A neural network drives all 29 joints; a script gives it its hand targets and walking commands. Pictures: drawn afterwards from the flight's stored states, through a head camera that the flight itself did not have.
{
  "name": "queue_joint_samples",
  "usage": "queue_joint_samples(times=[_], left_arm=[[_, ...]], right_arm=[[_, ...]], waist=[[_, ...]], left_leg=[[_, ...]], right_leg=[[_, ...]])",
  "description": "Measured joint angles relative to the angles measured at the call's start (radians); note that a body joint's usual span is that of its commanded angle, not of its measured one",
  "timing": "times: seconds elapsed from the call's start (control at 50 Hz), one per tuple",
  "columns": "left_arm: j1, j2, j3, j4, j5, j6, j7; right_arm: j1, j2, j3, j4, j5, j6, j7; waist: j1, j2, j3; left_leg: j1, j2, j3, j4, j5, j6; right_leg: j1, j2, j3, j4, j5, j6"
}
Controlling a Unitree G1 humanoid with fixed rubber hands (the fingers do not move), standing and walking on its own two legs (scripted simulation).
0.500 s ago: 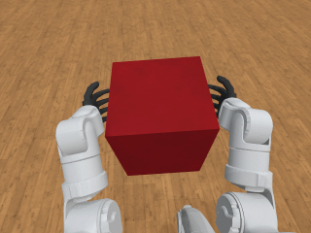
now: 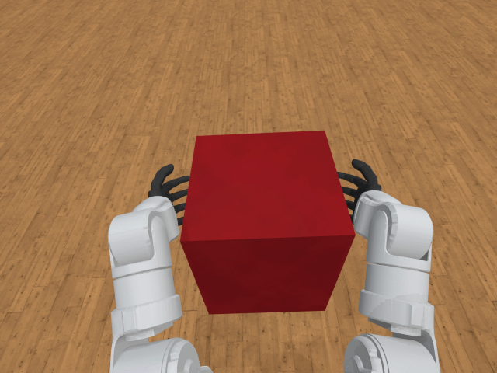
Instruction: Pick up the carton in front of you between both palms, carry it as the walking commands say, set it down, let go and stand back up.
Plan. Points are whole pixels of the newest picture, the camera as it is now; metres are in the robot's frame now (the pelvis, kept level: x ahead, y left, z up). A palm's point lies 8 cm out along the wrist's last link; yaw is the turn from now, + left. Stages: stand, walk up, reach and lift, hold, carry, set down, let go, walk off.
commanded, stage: carry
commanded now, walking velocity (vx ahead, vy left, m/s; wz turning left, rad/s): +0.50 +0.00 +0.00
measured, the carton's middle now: (263, 227) +0.36 -0.01 +0.03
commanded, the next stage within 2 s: none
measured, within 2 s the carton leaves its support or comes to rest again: neither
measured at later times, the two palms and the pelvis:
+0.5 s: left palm (171, 127) +0.57 +0.18 +0.09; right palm (318, 124) +0.55 -0.12 +0.10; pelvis +0.33 +0.04 +0.00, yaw -2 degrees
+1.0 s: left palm (205, 58) +0.87 +0.13 +0.09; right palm (316, 53) +0.87 -0.17 +0.09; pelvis +0.64 -0.02 +0.00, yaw +1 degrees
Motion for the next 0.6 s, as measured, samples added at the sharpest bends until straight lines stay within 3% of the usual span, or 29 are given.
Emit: queue_joint_samples(times=[0.1, 0.16, 0.2, 0.24, 0.28, 0.32, 0.48, 0.6], left_arm=[[0.188, -0.020, -0.091, -0.144, 0.011, -0.033, -0.024], [0.261, 0.007, -0.163, -0.228, -0.011, -0.026, -0.026], [0.306, 0.019, -0.191, -0.282, -0.019, -0.021, -0.024], [0.351, 0.027, -0.199, -0.309, -0.026, -0.019, -0.022], [0.399, 0.034, -0.221, -0.327, -0.027, -0.006, -0.018], [0.444, 0.038, -0.251, -0.344, -0.026, 0.007, -0.016], [0.546, 0.038, -0.317, -0.433, -0.019, 0.025, -0.015], [0.569, 0.037, -0.314, -0.482, -0.024, 0.056, -0.008]], right_arm=[[0.198, 0.044, 0.068, -0.153, 0.000, -0.043, 0.017], [0.297, 0.021, 0.142, -0.257, 0.015, -0.044, 0.015], [0.333, 0.012, 0.176, -0.297, 0.023, -0.042, 0.014], [0.359, 0.007, 0.208, -0.297, 0.024, -0.047, 0.014], [0.399, 0.001, 0.229, -0.306, 0.024, -0.034, 0.016], [0.456, -0.005, 0.246, -0.333, 0.025, -0.023, 0.019], [0.585, -0.006, 0.269, -0.445, 0.036, -0.012, 0.023], [0.591, -0.006, 0.283, -0.472, 0.040, 0.016, 0.023]], waist=[[-0.014, -0.001, 0.002], [-0.004, -0.007, 0.007], [0.006, -0.018, -0.001], [0.004, -0.047, -0.005], [0.004, -0.038, -0.006], [0.003, -0.030, -0.011], [-0.020, -0.020, -0.066], [-0.019, -0.021, -0.109]], left_leg=[[0.035, -0.015, 0.041, -0.188, 0.095, 0.006], [0.108, -0.040, 0.087, -0.315, 0.152, 0.024], [0.176, -0.056, 0.125, -0.368, 0.174, 0.063], [0.175, -0.068, 0.145, -0.291, 0.101, 0.113], [0.215, -0.063, 0.145, -0.295, 0.043, 0.125], [0.277, -0.060, 0.140, -0.347, 0.034, 0.106], [0.520, -0.062, 0.112, -0.520, -0.025, 0.086], [0.690, -0.060, 0.107, -0.549, -0.140, 0.041]], right_leg=[[0.140, -0.007, 0.007, -0.048, -0.083, 0.030], [0.207, -0.012, 0.009, -0.009, -0.173, 0.053], [0.191, -0.031, 0.006, 0.146, -0.275, 0.070], [0.060, -0.058, 0.036, 0.471, -0.274, 0.076], [-0.086, -0.042, 0.061, 0.742, -0.276, 0.072], [-0.197, -0.050, 0.049, 0.822, -0.230, 0.074], [-0.397, -0.113, 0.012, 0.487, 0.012, 0.105], [-0.389, -0.108, -0.040, 0.298, 0.144, 0.088]])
